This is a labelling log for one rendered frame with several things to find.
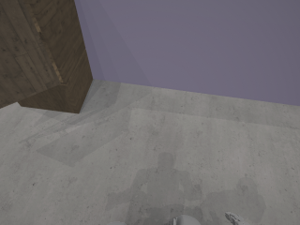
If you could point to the robot right thigh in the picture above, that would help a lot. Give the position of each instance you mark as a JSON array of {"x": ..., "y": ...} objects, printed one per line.
[{"x": 185, "y": 220}]

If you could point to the robot right hand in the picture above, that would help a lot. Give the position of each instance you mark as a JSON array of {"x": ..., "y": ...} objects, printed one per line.
[{"x": 235, "y": 219}]

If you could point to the cupboard door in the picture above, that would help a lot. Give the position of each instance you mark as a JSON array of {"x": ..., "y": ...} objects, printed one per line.
[{"x": 25, "y": 67}]

